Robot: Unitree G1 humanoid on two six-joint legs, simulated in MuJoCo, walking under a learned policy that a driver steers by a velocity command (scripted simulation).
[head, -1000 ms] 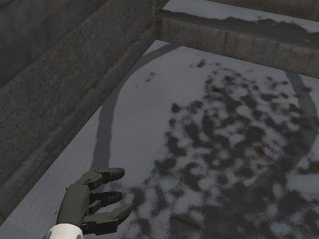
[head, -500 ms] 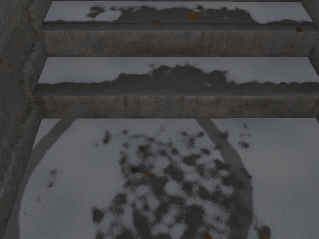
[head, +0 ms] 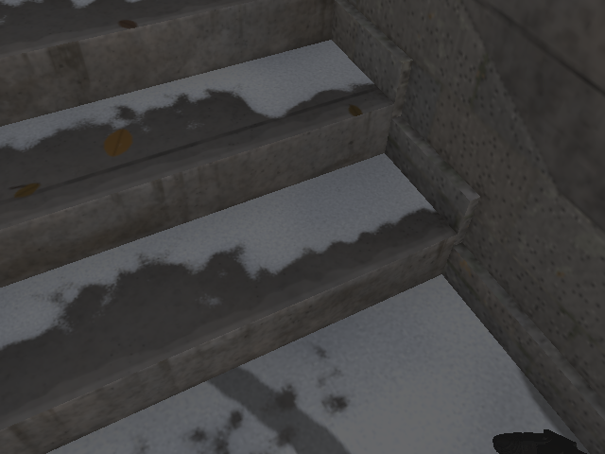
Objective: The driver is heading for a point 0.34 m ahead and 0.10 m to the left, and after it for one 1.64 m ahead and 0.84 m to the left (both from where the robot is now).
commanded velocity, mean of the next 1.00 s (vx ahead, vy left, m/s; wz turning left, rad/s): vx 0.88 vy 0.18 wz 0.31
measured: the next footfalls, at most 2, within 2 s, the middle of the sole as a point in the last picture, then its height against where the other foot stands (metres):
left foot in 0.20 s outside the picture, level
right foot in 0.50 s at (291, 415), level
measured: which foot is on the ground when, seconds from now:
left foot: up 0.00-0.18, down 0.20-0.48, up 0.50-0.84, down 0.86-1.00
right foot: down 0.00-0.22, up 0.24-0.48, down 0.50-0.86, up 0.88-1.00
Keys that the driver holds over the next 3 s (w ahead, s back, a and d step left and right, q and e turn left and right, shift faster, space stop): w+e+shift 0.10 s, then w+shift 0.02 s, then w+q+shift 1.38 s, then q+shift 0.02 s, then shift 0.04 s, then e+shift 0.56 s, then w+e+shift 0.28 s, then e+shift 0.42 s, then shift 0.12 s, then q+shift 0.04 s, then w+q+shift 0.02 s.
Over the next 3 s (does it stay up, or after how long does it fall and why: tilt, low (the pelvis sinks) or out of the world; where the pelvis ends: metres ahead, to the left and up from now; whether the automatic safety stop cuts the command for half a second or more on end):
stays up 1.60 0.97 0.69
